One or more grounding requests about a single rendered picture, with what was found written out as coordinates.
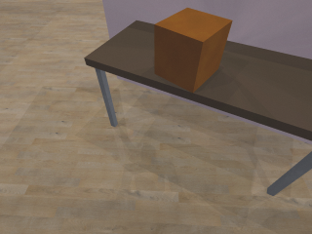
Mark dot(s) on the carton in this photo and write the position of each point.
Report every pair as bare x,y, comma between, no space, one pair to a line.
188,47

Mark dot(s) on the table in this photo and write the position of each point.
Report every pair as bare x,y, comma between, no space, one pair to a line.
270,88

